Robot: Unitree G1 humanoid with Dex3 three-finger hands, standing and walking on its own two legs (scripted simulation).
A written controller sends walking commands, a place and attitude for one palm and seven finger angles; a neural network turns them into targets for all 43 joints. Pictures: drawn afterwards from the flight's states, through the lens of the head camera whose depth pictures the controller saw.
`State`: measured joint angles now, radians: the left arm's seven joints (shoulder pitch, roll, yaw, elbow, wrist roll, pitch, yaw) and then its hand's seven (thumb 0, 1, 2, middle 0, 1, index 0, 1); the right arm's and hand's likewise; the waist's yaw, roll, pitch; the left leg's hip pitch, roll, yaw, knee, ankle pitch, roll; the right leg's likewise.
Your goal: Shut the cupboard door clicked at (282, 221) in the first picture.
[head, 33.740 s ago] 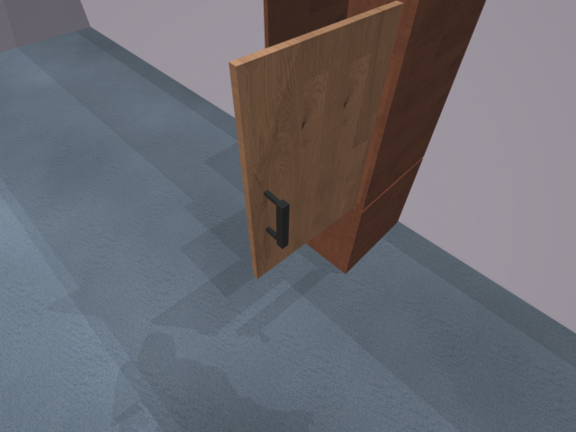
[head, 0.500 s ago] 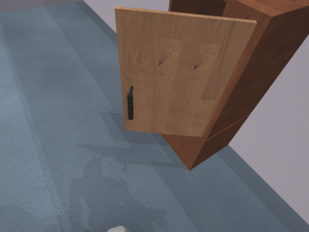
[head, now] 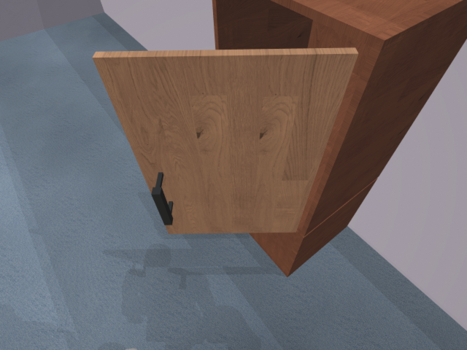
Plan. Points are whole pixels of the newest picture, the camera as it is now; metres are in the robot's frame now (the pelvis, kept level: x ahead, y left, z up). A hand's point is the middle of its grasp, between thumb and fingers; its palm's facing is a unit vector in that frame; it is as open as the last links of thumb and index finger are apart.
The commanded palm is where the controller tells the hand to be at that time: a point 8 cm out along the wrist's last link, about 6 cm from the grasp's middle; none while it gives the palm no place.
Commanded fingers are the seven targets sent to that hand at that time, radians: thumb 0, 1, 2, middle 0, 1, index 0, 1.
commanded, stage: come to a stop and stand still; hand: left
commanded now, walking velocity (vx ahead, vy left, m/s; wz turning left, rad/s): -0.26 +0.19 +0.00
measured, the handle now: (164, 199) +0.45 +0.18 -0.10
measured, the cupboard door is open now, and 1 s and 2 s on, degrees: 53 53 53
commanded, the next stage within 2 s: none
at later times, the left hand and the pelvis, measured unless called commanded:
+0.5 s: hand out of the picture -0.01 +0.26 -0.18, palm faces +0.05 -0.98 -0.19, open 7.4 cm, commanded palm none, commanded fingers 0.00 0.90 0.90 -0.20 -0.30 -0.20 -0.30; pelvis -0.02 +0.05 +0.01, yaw -1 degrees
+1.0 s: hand out of the picture +0.01 +0.17 -0.17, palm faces -0.01 -0.98 -0.20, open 7.2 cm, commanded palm none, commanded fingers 0.00 0.90 0.90 -0.20 -0.30 -0.20 -0.30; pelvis -0.03 -0.01 +0.00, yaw -1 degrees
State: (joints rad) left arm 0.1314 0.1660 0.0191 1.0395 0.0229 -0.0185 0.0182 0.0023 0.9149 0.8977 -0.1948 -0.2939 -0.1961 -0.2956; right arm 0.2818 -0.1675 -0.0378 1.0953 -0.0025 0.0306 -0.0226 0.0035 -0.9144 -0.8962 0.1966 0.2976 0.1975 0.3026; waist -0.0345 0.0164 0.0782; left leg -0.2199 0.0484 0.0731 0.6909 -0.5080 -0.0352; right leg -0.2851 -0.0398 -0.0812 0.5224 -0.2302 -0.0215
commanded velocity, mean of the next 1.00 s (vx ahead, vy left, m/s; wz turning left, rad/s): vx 0.00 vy -0.05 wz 0.00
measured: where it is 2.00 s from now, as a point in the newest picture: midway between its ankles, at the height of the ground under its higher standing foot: outside the picture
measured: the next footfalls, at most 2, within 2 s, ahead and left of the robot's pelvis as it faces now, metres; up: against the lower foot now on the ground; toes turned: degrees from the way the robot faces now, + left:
left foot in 0.26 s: +0.03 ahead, +0.15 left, +0.00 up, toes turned +1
right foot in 0.74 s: -0.03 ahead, -0.11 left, +0.00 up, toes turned -1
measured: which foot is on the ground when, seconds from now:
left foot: up 0.00-0.24, down 0.26-1.00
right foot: down 0.00-0.28, up 0.30-0.72, down 0.74-1.00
